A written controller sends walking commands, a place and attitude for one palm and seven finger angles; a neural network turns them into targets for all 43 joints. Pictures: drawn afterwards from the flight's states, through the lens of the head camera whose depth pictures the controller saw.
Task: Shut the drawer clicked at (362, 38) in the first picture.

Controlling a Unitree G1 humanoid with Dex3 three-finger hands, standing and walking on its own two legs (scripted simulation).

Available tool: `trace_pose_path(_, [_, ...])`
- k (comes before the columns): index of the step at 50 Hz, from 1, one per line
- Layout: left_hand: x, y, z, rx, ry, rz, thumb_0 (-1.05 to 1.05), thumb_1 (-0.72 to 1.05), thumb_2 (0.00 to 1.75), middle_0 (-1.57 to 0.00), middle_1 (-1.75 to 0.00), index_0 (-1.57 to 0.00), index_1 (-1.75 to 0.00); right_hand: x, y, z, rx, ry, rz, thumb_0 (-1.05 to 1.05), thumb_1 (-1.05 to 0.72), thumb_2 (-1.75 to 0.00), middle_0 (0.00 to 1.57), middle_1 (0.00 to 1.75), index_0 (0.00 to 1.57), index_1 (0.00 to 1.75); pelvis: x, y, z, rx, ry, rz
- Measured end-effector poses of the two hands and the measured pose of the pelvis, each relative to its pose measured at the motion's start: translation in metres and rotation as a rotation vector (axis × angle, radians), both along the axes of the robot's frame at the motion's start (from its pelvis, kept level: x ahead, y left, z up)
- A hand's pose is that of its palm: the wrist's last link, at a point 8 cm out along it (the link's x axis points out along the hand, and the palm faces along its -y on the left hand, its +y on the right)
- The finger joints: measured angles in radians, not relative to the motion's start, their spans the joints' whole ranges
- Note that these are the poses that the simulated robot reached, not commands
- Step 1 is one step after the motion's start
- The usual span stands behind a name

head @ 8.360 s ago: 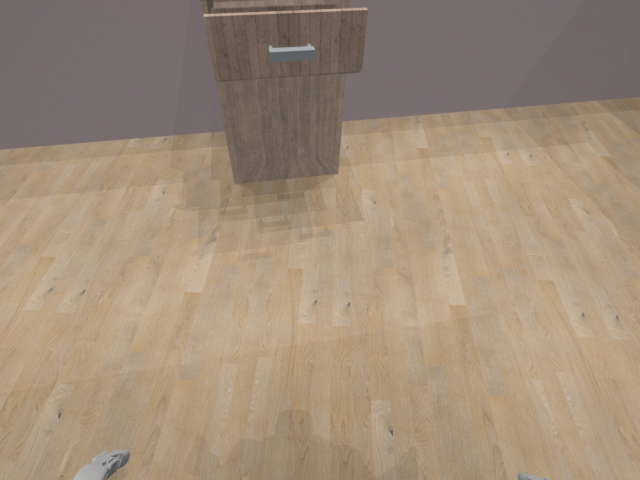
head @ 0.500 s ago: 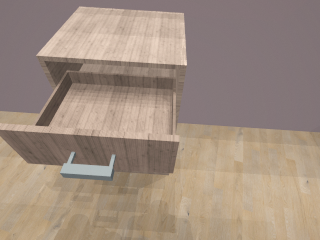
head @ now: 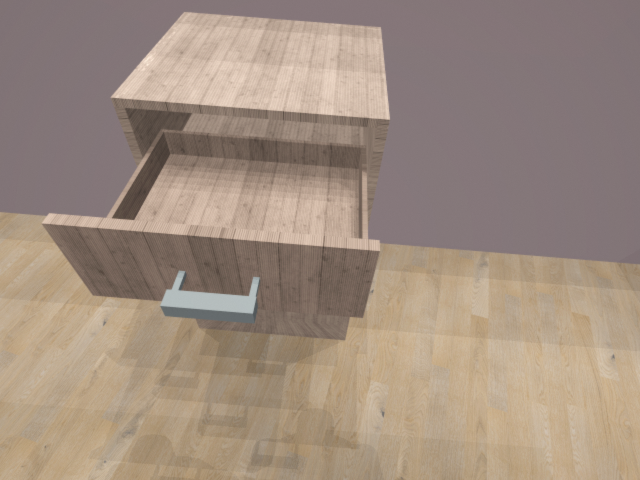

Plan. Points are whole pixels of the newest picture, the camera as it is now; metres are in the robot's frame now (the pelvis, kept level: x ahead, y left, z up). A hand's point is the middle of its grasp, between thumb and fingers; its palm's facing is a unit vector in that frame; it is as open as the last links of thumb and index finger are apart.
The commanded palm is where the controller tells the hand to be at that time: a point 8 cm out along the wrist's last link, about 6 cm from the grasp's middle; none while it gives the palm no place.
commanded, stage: come to a stop and stand still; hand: left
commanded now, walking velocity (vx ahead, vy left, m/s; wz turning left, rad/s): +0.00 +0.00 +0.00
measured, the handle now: (214, 293) +0.37 +0.19 -0.02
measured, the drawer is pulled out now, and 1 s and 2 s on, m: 0.30 0.30 0.30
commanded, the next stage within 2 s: look again from close up in 0.18 s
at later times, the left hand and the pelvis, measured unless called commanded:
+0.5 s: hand out of the picture -0.01 +0.17 -0.17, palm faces +0.02 -0.98 -0.22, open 7.4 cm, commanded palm none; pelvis +0.02 +0.00 -0.01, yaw +0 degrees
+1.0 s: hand (202, 450) +0.17 +0.17 -0.09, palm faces +0.22 -0.95 -0.20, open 7.2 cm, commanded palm +0.13 +0.20 -0.06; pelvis +0.04 -0.03 +0.00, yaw +0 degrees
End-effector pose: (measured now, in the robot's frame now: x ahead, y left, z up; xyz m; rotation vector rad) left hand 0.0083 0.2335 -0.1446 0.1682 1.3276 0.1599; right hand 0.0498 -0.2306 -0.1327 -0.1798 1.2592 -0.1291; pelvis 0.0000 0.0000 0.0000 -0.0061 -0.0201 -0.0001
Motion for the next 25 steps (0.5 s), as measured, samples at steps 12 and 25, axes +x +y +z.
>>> trace_pose_path(12, [-0.052,-0.017,-0.002,-0.045,0.147,0.027,0.01,0.91,0.9,-0.2,-0.3,-0.2,-0.3,-0.053,0.009,-0.004,0.019,0.143,-0.046,0.0,-0.91,-0.9,0.2,0.3,0.2,0.3,0.003,0.001,0.002,0.002,0.012,-0.003])
trace_pose_path(25, [-0.019,-0.013,0.003,0.004,0.085,0.02,0.01,0.91,0.9,-0.2,-0.3,-0.2,-0.3,-0.03,0.013,-0.023,0.053,0.087,-0.024,0.02,-0.93,-0.9,0.2,0.3,0.2,0.3,0.019,0.002,-0.005,0.0,0.015,0.007])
